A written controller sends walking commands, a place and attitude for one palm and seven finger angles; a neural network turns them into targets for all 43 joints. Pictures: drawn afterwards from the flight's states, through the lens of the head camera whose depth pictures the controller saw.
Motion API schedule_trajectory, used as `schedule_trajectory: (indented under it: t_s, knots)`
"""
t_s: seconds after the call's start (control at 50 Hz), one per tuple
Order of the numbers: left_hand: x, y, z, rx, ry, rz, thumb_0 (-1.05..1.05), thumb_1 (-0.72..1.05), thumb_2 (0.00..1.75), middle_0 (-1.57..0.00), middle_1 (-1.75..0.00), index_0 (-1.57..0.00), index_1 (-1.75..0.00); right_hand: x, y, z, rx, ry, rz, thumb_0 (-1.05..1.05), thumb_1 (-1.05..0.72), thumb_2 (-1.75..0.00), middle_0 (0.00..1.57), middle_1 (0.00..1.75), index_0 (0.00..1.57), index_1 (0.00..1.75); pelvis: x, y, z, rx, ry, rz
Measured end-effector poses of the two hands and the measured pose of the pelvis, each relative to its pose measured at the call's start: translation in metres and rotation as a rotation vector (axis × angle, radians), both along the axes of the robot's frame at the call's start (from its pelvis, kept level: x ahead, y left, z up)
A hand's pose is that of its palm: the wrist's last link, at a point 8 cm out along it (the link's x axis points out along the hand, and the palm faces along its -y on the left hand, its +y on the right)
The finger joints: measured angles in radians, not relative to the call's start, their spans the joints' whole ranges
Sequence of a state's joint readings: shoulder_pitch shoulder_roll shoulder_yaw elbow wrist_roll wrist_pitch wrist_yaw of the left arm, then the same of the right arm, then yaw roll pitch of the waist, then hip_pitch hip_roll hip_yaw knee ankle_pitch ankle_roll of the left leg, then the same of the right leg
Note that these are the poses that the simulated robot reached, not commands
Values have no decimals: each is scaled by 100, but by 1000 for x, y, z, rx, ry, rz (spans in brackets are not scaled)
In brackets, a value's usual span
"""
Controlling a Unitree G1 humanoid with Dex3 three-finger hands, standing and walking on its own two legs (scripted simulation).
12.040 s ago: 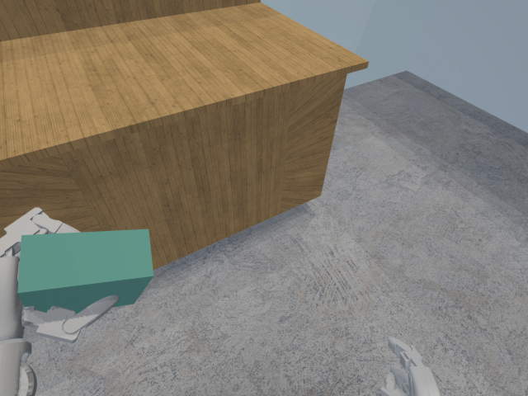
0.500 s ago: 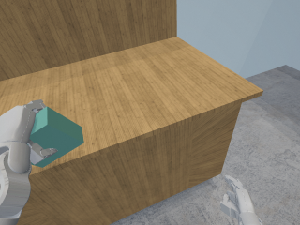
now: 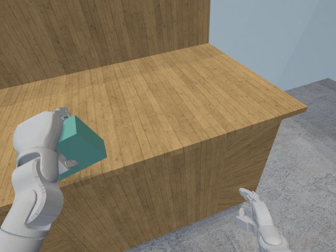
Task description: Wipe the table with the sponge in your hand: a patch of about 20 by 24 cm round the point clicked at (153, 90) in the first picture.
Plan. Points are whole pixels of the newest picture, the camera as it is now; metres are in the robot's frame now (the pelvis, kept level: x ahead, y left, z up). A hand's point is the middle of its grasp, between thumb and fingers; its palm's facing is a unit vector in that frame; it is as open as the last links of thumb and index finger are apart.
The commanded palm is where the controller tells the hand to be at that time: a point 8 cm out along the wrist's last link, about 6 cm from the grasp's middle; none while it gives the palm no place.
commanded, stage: turn the palm down, sponge in hand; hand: left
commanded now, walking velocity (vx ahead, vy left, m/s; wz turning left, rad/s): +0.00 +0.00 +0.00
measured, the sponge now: (70, 154) +0.25 +0.28 +0.14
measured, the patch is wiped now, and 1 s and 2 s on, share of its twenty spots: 0.00 0.00 0.00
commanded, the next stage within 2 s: move the sponge above the wiping area in 0.36 s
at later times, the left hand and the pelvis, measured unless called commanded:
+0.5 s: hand (75, 143) +0.25 +0.26 +0.18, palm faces +0.25 -0.13 -0.96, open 9.6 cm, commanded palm +0.20 +0.26 +0.26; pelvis +0.01 -0.02 +0.00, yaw +0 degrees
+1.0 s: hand (67, 148) +0.25 +0.29 +0.16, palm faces +0.11 -0.03 -0.99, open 9.6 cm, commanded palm +0.22 +0.29 +0.24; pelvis +0.00 -0.03 +0.00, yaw +1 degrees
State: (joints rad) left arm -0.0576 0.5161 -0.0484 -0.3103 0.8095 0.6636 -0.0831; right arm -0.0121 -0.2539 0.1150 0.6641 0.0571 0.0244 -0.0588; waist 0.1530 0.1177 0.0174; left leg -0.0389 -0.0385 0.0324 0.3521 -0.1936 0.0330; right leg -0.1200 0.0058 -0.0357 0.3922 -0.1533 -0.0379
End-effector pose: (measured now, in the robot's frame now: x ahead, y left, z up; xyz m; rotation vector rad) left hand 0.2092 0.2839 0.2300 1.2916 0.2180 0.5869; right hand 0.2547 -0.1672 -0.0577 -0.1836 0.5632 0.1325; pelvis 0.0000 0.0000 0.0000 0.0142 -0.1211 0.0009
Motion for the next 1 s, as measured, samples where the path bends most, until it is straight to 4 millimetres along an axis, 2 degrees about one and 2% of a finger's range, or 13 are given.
schedule_trajectory:
  t_s: [0.1, 0.26, 0.5, 0.66, 0.8, 1.0]
  knots:
    - [1, -12, -1, 26, 1, -34, 0, -45, 102, -79, -135, -79, -135, -2, -3, -6, -11, 23, 1, 1, -90, -90, 20, 30, 20, 30, 2, -1, 0, 1, -6, -3]
    - [8, -10, 12, 49, -28, 15, 0, -45, 102, -79, -135, -79, -135, -2, -13, -8, 7, 34, -15, 1, -90, -90, 20, 30, 20, 30, 4, -9, 1, 3, -4, 0]
    - [10, -31, -3, 30, 32, -16, 0, -45, 103, -79, -135, -79, -135, 4, -35, -8, 1, 18, -34, 1, -90, -90, 20, 30, 20, 30, 8, -22, -1, 6, 4, -6]
    - [11, -18, -2, 63, 53, 62, 0, -45, 103, -79, -135, -79, -135, 5, -49, -8, -6, 15, -49, 1, -90, -90, 20, 30, 20, 30, 9, -32, -1, 7, 6, -3]
    - [7, -10, -13, 59, 123, 86, 0, -45, 103, -79, -136, -79, -135, 1, -59, -11, -23, 11, -66, 1, -90, -90, 20, 30, 20, 30, 8, -34, -2, 6, 7, 8]
    - [20, -6, -20, 115, 188, 42, 0, -45, 103, -79, -136, -79, -136, -9, -58, -17, -44, 23, -71, 1, -90, -90, 20, 30, 20, 30, 3, -34, -3, 7, 10, 17]
